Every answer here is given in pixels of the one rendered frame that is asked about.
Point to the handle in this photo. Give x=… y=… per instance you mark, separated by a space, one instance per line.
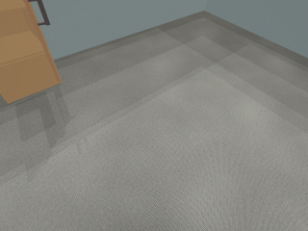
x=43 y=12

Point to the cupboard door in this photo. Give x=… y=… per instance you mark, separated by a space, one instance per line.
x=41 y=38

